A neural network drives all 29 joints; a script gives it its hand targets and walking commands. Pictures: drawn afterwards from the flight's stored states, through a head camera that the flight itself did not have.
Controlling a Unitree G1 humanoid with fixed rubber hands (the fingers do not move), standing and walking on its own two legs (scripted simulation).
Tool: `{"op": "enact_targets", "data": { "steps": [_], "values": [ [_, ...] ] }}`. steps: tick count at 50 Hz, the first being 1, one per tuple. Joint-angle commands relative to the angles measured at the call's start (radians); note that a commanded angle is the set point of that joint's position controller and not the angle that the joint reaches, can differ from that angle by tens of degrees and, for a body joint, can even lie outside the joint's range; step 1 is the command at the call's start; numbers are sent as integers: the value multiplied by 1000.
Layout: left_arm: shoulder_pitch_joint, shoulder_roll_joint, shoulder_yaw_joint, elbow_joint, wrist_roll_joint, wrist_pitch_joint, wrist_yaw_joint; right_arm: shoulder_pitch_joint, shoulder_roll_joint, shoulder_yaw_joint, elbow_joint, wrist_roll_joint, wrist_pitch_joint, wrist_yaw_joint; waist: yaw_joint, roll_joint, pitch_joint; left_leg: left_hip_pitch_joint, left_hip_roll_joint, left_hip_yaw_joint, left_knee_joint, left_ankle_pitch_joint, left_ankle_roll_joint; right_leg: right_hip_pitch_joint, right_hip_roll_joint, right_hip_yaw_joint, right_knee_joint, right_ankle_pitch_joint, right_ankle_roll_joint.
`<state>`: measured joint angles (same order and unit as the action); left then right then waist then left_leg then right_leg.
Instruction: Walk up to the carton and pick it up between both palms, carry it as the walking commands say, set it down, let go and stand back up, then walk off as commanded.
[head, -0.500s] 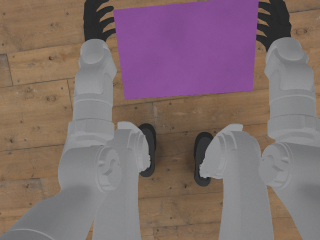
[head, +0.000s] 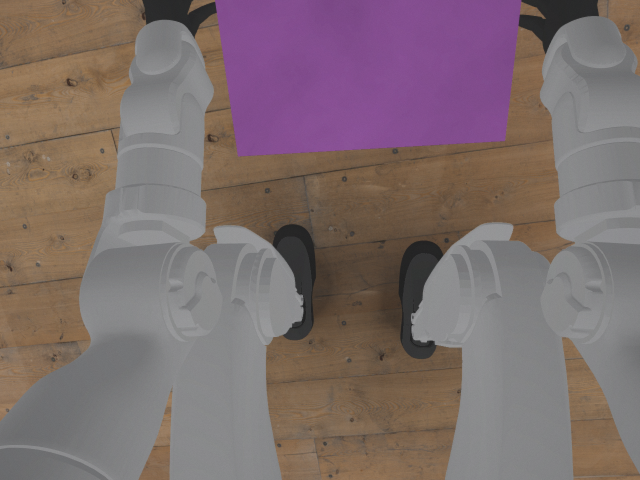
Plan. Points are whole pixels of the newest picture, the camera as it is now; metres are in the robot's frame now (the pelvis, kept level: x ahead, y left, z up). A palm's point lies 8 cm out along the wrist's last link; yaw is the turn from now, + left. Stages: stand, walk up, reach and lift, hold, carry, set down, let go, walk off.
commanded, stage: set down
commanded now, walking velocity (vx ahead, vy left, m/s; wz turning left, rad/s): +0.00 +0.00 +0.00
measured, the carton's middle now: (361, 58) +0.51 +0.00 -0.27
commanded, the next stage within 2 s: none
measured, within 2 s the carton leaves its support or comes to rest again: rests again in 1.80 s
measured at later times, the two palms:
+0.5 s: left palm (174, 22) +0.53 +0.18 -0.16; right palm (557, 22) +0.51 -0.19 -0.19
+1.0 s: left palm (172, 23) +0.53 +0.18 -0.17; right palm (551, 16) +0.52 -0.19 -0.20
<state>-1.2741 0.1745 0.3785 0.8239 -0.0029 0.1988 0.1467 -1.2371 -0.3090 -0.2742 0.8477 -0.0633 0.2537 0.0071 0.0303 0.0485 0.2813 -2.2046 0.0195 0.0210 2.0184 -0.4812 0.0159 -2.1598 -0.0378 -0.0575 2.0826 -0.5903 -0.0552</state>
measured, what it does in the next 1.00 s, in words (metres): stands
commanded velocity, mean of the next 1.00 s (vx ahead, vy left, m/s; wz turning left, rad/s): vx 0.00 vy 0.00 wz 0.00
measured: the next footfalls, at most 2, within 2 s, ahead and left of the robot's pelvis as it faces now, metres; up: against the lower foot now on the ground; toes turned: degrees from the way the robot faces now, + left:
none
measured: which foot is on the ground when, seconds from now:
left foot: down 0.00-1.00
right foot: down 0.00-1.00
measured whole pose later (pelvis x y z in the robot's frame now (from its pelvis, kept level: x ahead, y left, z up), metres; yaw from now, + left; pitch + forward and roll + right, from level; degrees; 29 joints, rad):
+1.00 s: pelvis +0.00 +0.00 -0.02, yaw -1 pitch +36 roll +1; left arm -1.34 0.26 0.38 0.99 -0.05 0.15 0.10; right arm -1.33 -0.34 -0.22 0.95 -0.03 0.22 0.04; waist 0.03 0.06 0.34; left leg -2.22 0.02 0.02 2.09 -0.50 0.01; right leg -2.18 -0.02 -0.05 2.15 -0.60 -0.06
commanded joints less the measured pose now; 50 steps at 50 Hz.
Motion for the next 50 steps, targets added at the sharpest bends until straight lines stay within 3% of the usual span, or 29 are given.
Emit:
{"op": "enact_targets", "data": {
  "steps": [1,3,4,5,6,7,9,10,14,17,18,22,23,25,26,27,31,33,34,35,38,39,40,41,43,46,47,49,50],
  "values": [
    [-453,-815,-392,68,-99,-3,-264,-770,636,419,-175,214,-118,245,-55,-39,-1078,545,-124,-5,-17,282,-7,285,114,57,-152,287,26],
    [-456,-805,-393,63,-105,-10,-260,-793,647,436,-203,236,-122,241,-24,-39,-1111,572,-127,-2,-6,307,-4,309,110,68,-150,302,27],
    [-457,-815,-374,61,-109,-15,-260,-786,647,439,-183,232,-120,238,-42,-72,-1106,551,-127,-12,2,308,-2,328,112,65,-141,319,30],
    [-465,-807,-393,45,-125,-20,-260,-768,635,441,-175,239,-125,232,-46,-61,-1139,554,-128,-10,9,319,-7,356,109,68,-133,344,29],
    [-464,-813,-383,56,-131,-23,-261,-801,637,462,-196,238,-127,225,-46,-108,-1144,518,-126,-5,20,308,-6,405,105,75,-136,362,33],
    [-448,-785,-371,100,-117,-19,-261,-776,636,460,-165,244,-127,220,-30,-65,-1108,508,-118,0,23,297,-7,395,106,87,-132,363,29],
    [-440,-783,-355,102,-96,-20,-266,-748,645,437,-128,236,-122,222,-21,-62,-1047,473,-121,6,10,255,-5,368,109,88,-141,322,29],
    [-427,-782,-343,113,-97,-20,-270,-746,651,432,-117,227,-121,223,-27,-98,-1039,464,-120,-8,4,244,-1,358,108,77,-136,311,31],
    [-440,-777,-322,127,-92,-18,-275,-766,640,419,-138,224,-124,224,-18,-62,-1007,469,-116,-4,10,245,-3,332,106,86,-136,296,25],
    [-458,-780,-328,122,-100,-26,-273,-768,632,409,-127,206,-129,223,-40,-81,-1015,461,-121,-5,16,244,-6,333,106,77,-122,303,25],
    [-457,-777,-320,140,-96,-23,-274,-756,621,392,-108,199,-128,221,-48,-58,-962,438,-121,-1,9,225,-9,314,107,79,-133,292,24],
    [-457,-770,-308,135,-103,-27,-274,-730,620,395,-90,200,-127,226,-39,-61,-977,456,-118,-6,16,233,-11,314,101,82,-125,284,22],
    [-449,-773,-312,130,-111,-31,-275,-738,621,402,-86,201,-126,225,-40,-94,-978,445,-121,-13,14,236,-7,318,99,79,-119,290,24],
    [-458,-785,-322,135,-113,-29,-277,-718,616,368,-69,183,-126,227,-68,-60,-942,448,-123,-18,7,231,-10,274,100,72,-118,278,15],
    [-476,-769,-324,132,-114,-32,-276,-716,620,374,-67,176,-126,227,-67,-74,-931,439,-121,-17,16,237,-12,266,100,75,-122,278,19],
    [-466,-762,-322,125,-107,-30,-273,-715,612,376,-73,187,-127,228,-51,-37,-943,450,-118,-9,13,232,-14,286,100,84,-123,283,17],
    [-443,-761,-305,162,-111,-29,-277,-703,597,372,-69,174,-126,232,-55,-58,-910,425,-120,-13,18,218,-14,272,97,79,-117,265,17],
    [-445,-750,-307,161,-108,-32,-276,-678,617,356,-37,171,-122,234,-51,-34,-902,426,-120,-11,7,206,-14,265,99,83,-116,260,16],
    [-459,-765,-315,144,-112,-36,-283,-669,612,349,-34,157,-124,228,-81,-42,-879,397,-119,-13,16,213,-18,259,98,85,-121,279,12],
    [-444,-754,-308,153,-103,-37,-281,-679,614,355,-49,161,-125,230,-62,-38,-887,416,-116,-12,13,226,-15,254,98,83,-110,279,14],
    [-443,-745,-300,174,-106,-35,-284,-662,610,350,-33,157,-123,231,-64,-52,-878,406,-116,-14,15,206,-14,268,97,84,-115,268,14],
    [-440,-756,-303,174,-119,-35,-286,-661,597,347,-32,147,-124,229,-86,-65,-874,391,-116,-24,18,219,-16,265,95,78,-104,283,14],
    [-440,-741,-297,187,-101,-34,-286,-636,605,333,5,140,-118,231,-66,-32,-838,383,-114,-15,13,200,-19,245,95,93,-110,264,8],
    [-453,-750,-294,159,-108,-40,-287,-651,609,342,-20,142,-121,231,-68,-59,-850,376,-118,-12,14,209,-18,270,97,88,-112,281,11],
    [-448,-745,-303,167,-114,-37,-289,-602,621,316,18,132,-115,236,-85,-42,-838,388,-119,-20,3,190,-16,242,95,83,-108,256,6],
    [-427,-734,-294,195,-108,-38,-288,-633,601,339,0,149,-120,233,-57,-33,-837,367,-115,-9,17,206,-21,258,92,87,-107,274,10],
    [-430,-737,-297,186,-111,-35,-289,-614,594,326,12,136,-118,235,-80,-33,-834,364,-116,-16,20,198,-22,245,94,85,-101,267,8],
    [-431,-725,-291,190,-106,-37,-289,-601,609,326,1,130,-119,236,-64,-24,-842,389,-113,-14,24,212,-20,249,94,93,-104,271,7],
    [-429,-725,-290,185,-105,-38,-289,-600,613,322,17,133,-118,237,-75,-35,-823,374,-113,-17,23,213,-19,240,95,93,-103,277,7]
  ]
}}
